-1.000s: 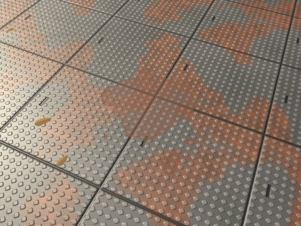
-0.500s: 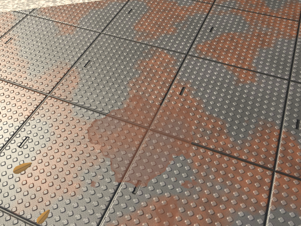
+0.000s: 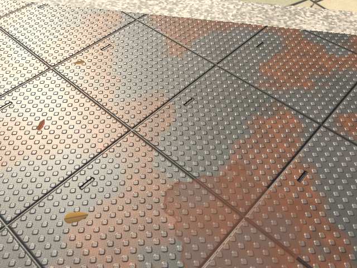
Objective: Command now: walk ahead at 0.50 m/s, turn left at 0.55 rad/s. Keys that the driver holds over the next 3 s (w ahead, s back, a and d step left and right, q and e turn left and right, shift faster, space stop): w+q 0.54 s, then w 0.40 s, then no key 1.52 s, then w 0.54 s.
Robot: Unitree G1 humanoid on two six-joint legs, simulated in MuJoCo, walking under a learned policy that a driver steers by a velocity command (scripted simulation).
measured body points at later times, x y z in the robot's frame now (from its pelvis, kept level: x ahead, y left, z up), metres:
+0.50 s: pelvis +0.29 +0.01 +0.01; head +0.31 +0.03 +0.46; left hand +0.46 +0.31 -0.06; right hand +0.39 -0.27 -0.11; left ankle +0.12 +0.08 -0.72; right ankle +0.45 -0.06 -0.72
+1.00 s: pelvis +0.53 +0.12 +0.01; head +0.55 +0.14 +0.46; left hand +0.38 +0.36 -0.12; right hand +0.84 +0.03 -0.05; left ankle +0.59 +0.28 -0.72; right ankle +0.46 -0.07 -0.72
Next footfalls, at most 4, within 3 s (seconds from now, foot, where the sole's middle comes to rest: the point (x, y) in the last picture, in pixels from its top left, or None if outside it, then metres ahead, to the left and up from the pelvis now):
0.50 right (204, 259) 0.49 -0.05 -0.75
1.00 left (113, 220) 0.62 0.30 -0.75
1.40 right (166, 190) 0.76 0.10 -0.75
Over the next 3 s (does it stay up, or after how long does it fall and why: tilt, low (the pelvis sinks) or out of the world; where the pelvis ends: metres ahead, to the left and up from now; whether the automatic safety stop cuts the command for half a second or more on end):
stays up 0.81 0.20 0.03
